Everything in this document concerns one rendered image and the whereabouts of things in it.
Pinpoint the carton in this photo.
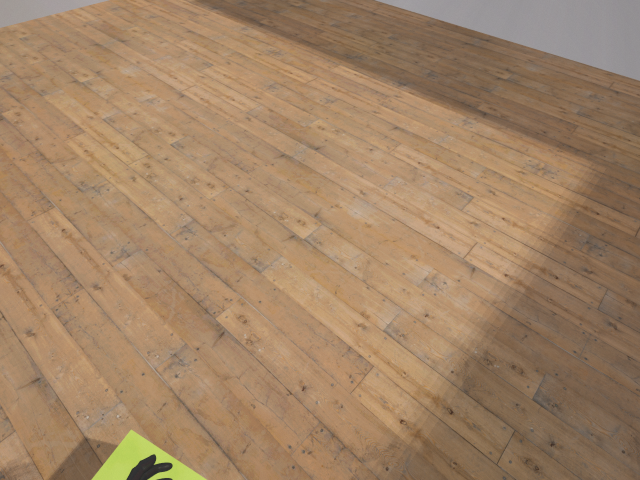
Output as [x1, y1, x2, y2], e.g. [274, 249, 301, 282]
[92, 430, 207, 480]

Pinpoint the robot left hand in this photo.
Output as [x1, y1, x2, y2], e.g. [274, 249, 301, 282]
[126, 454, 173, 480]

